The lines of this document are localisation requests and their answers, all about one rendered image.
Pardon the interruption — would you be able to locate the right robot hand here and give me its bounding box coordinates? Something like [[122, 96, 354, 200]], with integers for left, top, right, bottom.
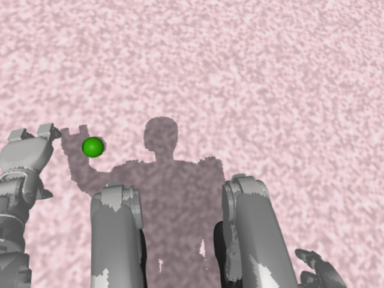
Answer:
[[295, 249, 347, 288]]

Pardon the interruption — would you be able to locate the left robot hand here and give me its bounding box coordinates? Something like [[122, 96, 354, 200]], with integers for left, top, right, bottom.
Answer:
[[0, 123, 62, 200]]

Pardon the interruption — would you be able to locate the ball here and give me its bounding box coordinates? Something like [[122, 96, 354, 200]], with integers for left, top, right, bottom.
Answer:
[[82, 137, 104, 158]]

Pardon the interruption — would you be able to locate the right robot foot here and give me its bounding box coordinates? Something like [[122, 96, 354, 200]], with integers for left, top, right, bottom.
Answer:
[[214, 221, 243, 288]]

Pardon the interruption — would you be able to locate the left robot arm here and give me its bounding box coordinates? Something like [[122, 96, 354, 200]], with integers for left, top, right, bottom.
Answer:
[[0, 169, 40, 288]]

